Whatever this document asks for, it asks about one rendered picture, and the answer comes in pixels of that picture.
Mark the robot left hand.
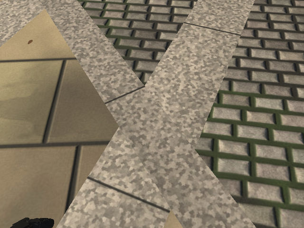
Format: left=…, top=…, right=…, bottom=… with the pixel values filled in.
left=10, top=218, right=54, bottom=228

